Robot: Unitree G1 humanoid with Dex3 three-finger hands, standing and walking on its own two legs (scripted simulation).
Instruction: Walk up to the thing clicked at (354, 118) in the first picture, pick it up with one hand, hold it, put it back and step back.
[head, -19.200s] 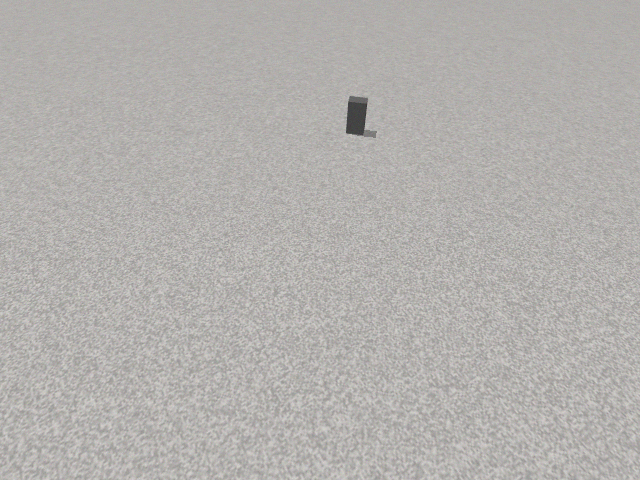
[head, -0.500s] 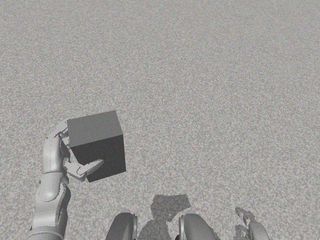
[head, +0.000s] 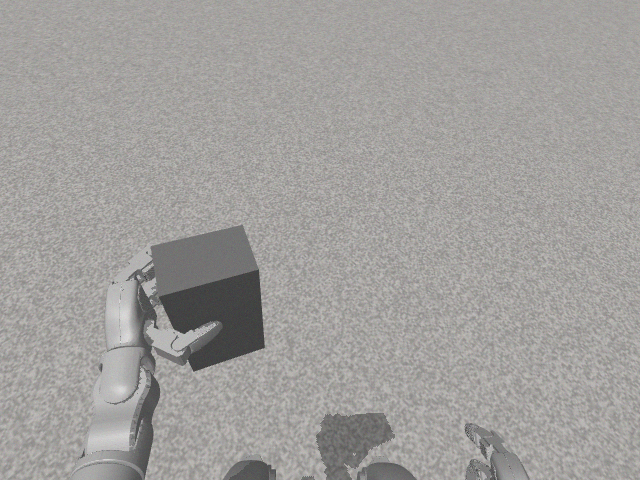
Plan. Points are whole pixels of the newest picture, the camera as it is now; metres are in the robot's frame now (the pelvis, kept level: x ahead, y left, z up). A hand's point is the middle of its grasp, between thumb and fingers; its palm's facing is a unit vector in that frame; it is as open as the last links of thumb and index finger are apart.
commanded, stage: lift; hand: left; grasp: from the side
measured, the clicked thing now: (215, 304) +0.34 +0.14 +0.00
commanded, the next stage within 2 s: hold in 0.30 s
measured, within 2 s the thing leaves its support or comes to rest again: neither
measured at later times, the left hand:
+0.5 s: hand (183, 289) +0.34 +0.17 +0.05, palm faces +0.20 -0.98 -0.02, open 10.7 cm
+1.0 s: hand (179, 288) +0.33 +0.17 +0.07, palm faces +0.20 -0.98 -0.02, open 10.7 cm
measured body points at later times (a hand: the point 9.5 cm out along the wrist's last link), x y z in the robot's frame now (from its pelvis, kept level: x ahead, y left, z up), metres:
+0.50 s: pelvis +0.01 +0.00 +0.02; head +0.06 +0.01 +0.46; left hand +0.32 +0.22 +0.05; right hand +0.14 -0.24 -0.09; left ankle +0.02 +0.12 -0.67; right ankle +0.01 -0.13 -0.67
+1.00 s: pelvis +0.01 +0.00 +0.03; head +0.04 +0.01 +0.48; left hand +0.31 +0.22 +0.07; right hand +0.14 -0.24 -0.08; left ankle +0.02 +0.12 -0.67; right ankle +0.01 -0.13 -0.67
